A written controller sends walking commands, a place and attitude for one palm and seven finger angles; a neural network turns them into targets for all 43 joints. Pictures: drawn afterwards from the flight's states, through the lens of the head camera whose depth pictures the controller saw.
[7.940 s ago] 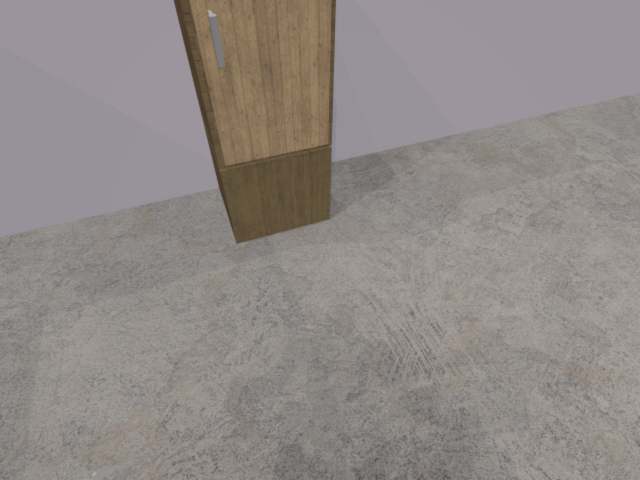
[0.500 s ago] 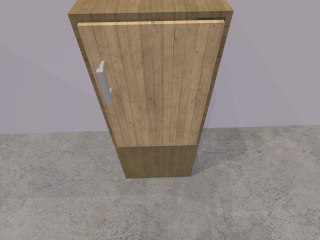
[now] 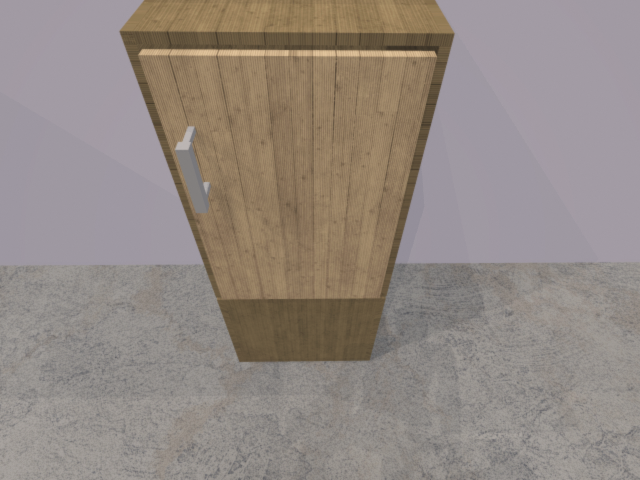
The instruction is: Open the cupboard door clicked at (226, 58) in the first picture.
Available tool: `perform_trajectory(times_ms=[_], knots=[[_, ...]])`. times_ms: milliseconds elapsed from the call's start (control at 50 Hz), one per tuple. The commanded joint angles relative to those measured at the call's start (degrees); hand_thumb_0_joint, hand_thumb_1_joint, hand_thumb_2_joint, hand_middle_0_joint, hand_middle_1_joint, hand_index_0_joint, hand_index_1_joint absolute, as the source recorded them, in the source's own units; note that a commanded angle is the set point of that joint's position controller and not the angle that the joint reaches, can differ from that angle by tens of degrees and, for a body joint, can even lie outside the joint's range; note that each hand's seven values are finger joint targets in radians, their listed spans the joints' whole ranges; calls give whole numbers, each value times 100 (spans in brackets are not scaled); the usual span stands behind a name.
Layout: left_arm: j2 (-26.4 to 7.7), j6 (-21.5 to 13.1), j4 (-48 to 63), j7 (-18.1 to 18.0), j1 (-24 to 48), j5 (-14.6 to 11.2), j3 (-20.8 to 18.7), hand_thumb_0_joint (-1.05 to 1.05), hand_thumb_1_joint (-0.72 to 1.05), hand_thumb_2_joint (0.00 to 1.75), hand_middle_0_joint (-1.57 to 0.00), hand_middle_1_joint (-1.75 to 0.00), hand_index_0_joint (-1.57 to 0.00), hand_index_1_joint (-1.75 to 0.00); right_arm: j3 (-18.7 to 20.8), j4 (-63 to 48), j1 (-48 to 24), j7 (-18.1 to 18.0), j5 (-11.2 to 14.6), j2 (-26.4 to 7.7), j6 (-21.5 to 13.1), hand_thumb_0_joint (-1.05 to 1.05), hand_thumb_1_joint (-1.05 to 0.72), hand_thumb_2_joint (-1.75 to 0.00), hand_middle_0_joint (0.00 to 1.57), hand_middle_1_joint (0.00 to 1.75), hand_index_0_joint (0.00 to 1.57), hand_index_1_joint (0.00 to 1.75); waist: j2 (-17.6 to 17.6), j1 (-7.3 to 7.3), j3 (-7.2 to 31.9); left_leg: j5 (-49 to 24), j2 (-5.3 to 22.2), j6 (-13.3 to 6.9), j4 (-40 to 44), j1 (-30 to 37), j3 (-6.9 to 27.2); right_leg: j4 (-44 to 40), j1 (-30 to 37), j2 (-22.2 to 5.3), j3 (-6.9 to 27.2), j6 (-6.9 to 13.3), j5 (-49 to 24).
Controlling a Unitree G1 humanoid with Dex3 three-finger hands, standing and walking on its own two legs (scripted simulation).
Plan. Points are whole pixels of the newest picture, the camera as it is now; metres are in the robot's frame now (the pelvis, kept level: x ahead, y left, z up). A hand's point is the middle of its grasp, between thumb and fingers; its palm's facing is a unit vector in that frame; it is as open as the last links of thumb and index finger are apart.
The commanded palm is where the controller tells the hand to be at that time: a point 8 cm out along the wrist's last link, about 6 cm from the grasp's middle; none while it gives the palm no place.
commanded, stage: raise the hand with hooked fingers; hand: left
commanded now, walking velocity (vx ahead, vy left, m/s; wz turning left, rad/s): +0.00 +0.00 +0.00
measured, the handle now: (196, 171) +0.53 +0.23 +0.08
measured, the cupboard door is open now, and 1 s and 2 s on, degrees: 0 0 0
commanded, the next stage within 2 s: none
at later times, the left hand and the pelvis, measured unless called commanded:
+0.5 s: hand (173, 464) +0.15 +0.18 -0.03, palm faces +0.04 -1.00 +0.00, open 8.5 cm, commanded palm +0.12 +0.25 -0.02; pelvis -0.06 -0.01 -0.07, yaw +3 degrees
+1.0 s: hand (125, 411) +0.19 +0.23 +0.02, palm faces +0.08 -0.99 -0.08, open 11.5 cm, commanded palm +0.15 +0.28 +0.03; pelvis -0.05 +0.00 -0.05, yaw +3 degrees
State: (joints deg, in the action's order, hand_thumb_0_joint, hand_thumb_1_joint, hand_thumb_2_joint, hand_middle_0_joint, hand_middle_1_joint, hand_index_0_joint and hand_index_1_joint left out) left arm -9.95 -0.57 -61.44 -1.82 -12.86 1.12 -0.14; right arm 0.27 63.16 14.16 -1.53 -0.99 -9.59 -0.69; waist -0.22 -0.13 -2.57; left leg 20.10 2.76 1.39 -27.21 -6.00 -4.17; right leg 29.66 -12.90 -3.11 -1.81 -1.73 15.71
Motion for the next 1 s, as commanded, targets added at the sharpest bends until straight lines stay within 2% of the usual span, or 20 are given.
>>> perform_trajectory(times_ms=[0, 60, 80, 100, 120, 140, 160, 180, 220, 240, 260, 280, 320, 360, 440, 520, 580, 660, 740, 980], knots=[[-684, -71, 203, -15, -265, -35, -139, 0, 90, 90, -20, -30, -20, -30, 84, -114, 394, -31, 8, -506, -85, 0, -90, -90, 20, 30, 20, 30, 64, 14, 77, -1414, 322, -220, 479, -346, 256, -434, 308, -382, 369, 351, -1780], [-678, -72, 202, -13, -246, -29, -138, 0, 90, 90, -20, -30, -20, -30, 91, -93, 409, -32, 14, -520, -88, 0, -90, -90, 20, 30, 20, 30, 72, 6, 36, -1453, 334, -219, 509, -366, 271, -451, 312, -355, 339, 335, -1766], [-769, -113, -119, -252, -787, -21, -158, 0, 90, 90, -20, -30, -20, -30, 172, -491, -53, 0, 76, -795, -98, 0, -90, -90, 20, 30, 20, 30, 207, 156, -108, -1953, 436, -35, -591, -849, 61, -224, 329, -676, 570, 267, -3829], [-2112, -1367, 8957, -232, 3690, -1069, -1115, 0, 88, 89, -20, -32, -20, -32, 223, -2443, -93, -196, 404, -1450, -1070, 0, -90, -90, 20, 30, 20, 30, -1167, -281, 2833, -3193, -213, -195, 248, 490, 296, 184, 1117, -90, 152, 439, -3459], [-1575, -1024, 7209, -446, 482, -569, -945, 0, 85, 88, -20, -33, -20, -33, 199, -2123, -324, -411, 220, -1013, -1558, 0, -90, -90, 20, 30, 20, 30, -1908, 203, 2671, -4241, -26, -162, 282, 821, 251, 476, 762, 167, -22, 525, -2126], [-191, -260, 6291, -536, -955, -870, -215, 0, 83, 87, -21, -34, -21, -34, 203, -2170, -431, -350, 388, -729, -1742, 0, -90, -90, 20, 30, 20, 30, -1415, 7, 1560, -4115, 72, 67, 249, 202, 323, 404, -72, 179, -454, 357, -871], [97, -283, 6173, -418, -539, -933, -131, 0, 81, 86, -21, -36, -21, -36, 241, -2015, -192, -296, 353, -891, -1799, 0, -90, -90, 20, 30, 20, 30, -494, -193, 761, -3409, 26, -16, 71, -278, 371, 197, -431, 189, -482, 253, -960], [-244, -593, 6441, -308, -90, -950, -461, 0, 78, 85, -21, -37, -21, -37, 356, -2389, -326, -259, 281, -1051, -1877, 0, -90, -90, 20, 30, 20, 30, 10, -267, 182, -2432, -97, -82, -188, -947, 469, 104, -742, 177, -497, 230, -1042], [-173, -1358, 5829, 106, -1019, -1017, -845, 0, 74, 83, -21, -40, -21, -40, 452, -2684, -265, -205, 106, -1077, -1956, 0, -90, -90, 20, 30, 20, 30, 1024, -61, 539, -1510, -219, -132, -646, -1713, 401, 512, -1100, 238, -617, 183, -622], [-170, -1738, 5410, 405, -1561, -1064, -989, 0, 71, 82, -21, -42, -21, -42, 471, -2895, -327, -112, 133, -1073, -1993, 0, -90, -90, 20, 30, 20, 30, 665, 165, 555, -1351, -289, -66, -885, -2031, 343, 807, -1188, 221, -560, 238, -538], [82, -2185, 5241, 742, -1758, -1144, -872, 0, 69, 81, -22, -43, -22, -43, 452, -3069, -367, -19, 93, -1010, -1997, 0, -90, -90, 20, 30, 20, 30, 824, 257, 712, -1082, -336, -15, -1150, -2395, 274, 1159, -1427, 228, -562, 254, -378], [64, -2670, 5063, 1090, -1708, -1254, -965, 0, 67, 80, -22, -45, -22, -45, 497, -3190, -454, 53, 90, -1027, -1999, 0, -90, -90, 20, 30, 20, 30, 1056, 280, 707, -792, -348, 5, -1505, -2858, 235, 1481, -1763, 229, -494, 268, -213], [-278, -3611, 5120, 1891, -1465, -1455, -1214, 0, 62, 78, -22, -48, -22, -48, 554, -3504, -553, 173, 83, -1140, -2022, 0, -90, -90, 20, 30, 20, 30, 804, 296, 1044, -318, -427, 7, -2148, -3484, 166, 1948, -2126, 166, -226, 326, 133], [-721, -3495, 5275, 2331, -1455, -1671, -1596, 0, 57, 76, -22, -51, -22, -51, 574, -4005, -619, 187, 204, -1243, -1916, 0, -90, -90, 20, 30, 20, 30, 319, 491, 1504, -94, -531, -71, -2362, -3719, 26, 2047, -2009, 79, 59, 355, 465], [-956, -2729, 6569, 2271, 18, -1994, -1615, 0, 48, 72, -23, -57, -23, -57, 445, -4607, -639, -30, 329, -1246, -1747, 0, -90, -90, 20, 30, 20, 30, 275, 172, 1617, 700, -507, -195, -2537, -3953, 168, 1742, -2378, 103, 416, 226, 1971], [-1126, -2843, 7934, 1763, 604, -1744, -1595, 0, 39, 68, -24, -63, -24, -63, 356, -4438, -200, -178, 257, -1132, -1714, 0, -90, -90, 20, 30, 20, 30, -257, -58, 2170, 44, -327, -249, -2681, -3412, 322, 1989, -2202, 212, 254, 249, 876], [-1098, -2812, 7744, 1816, 738, -1662, -1394, 0, 32, 65, -24, -68, -24, -68, 270, -4173, -107, -245, 246, -1175, -1759, 0, -90, -90, 20, 30, 20, 30, -398, -238, 1988, -51, -268, -246, -2729, -3405, 436, 2096, -2345, 280, 106, 261, 571], [-1312, -2248, 7046, 2123, 683, -1759, -1558, 0, 22, 61, -25, -74, -25, -74, 188, -4081, -199, -303, 327, -1249, -1788, 0, -90, -90, 20, 30, 20, 30, -301, -163, 1832, 147, -299, -222, -2457, -3471, 489, 1821, -2124, 277, 46, 232, 872], [-1577, -1667, 6593, 2176, 227, -1990, -2107, 0, 13, 57, -25, -80, -25, -80, 156, -4121, -343, -329, 333, -1192, -1785, 0, -90, -90, 20, 30, 20, 30, 30, 138, 1925, -61, -331, -194, -2115, -3428, 483, 1524, -1515, 241, 51, 224, 872], [-1748, -1991, 6669, 2147, 721, -2025, -2251, 0, -15, 45, -27, -98, -27, -98, 153, -3947, -43, -289, 310, -1316, -1945, 0, -90, -90, 20, 30, 20, 30, -191, 63, 1730, -342, -311, -177, -1550, -2731, 419, 1291, -1333, 261, -136, 217, 355]])
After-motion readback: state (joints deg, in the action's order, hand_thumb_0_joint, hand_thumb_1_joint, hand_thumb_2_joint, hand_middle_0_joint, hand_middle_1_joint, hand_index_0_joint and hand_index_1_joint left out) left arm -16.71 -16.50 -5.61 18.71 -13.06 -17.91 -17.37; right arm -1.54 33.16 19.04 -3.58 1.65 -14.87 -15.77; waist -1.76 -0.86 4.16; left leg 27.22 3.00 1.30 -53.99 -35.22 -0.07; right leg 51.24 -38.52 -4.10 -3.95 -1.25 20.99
